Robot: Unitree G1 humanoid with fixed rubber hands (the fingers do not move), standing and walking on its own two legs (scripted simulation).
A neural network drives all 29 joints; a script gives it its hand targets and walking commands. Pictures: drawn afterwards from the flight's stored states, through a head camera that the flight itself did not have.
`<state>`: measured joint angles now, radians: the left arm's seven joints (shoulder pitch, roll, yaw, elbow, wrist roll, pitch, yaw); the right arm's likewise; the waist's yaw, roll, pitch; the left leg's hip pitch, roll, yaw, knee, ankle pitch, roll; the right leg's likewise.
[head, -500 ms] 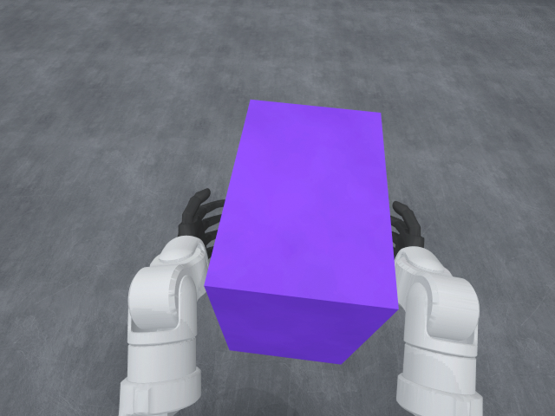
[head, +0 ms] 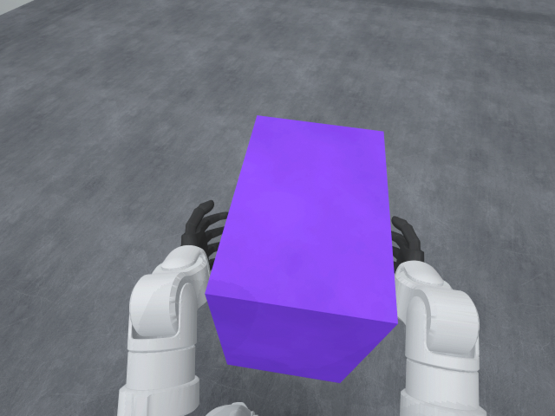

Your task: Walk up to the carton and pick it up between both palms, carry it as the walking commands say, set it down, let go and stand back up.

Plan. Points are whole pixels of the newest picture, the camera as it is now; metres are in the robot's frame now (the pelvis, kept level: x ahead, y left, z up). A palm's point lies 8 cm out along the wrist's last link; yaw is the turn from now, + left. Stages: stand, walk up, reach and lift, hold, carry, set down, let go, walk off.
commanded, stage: carry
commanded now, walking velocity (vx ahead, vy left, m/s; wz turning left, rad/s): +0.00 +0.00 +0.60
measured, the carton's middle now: (300, 255) +0.34 -0.02 +0.03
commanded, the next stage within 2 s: none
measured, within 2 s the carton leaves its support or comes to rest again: neither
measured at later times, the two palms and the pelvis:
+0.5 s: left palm (60, 371) +0.16 +0.24 +0.09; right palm (307, 325) +0.22 -0.03 +0.06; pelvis -0.06 +0.05 +0.00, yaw +14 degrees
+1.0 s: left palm out of the picture +0.02 +0.32 +0.10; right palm (222, 402) +0.13 +0.07 +0.08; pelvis -0.14 +0.10 +0.01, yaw +22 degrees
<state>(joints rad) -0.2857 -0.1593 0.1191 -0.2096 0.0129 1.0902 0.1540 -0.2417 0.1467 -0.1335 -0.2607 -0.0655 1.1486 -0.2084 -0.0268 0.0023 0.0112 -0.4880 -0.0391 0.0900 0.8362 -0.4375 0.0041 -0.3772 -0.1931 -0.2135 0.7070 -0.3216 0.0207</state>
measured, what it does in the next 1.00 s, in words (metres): walks backwards, turning left: left foot, then right foot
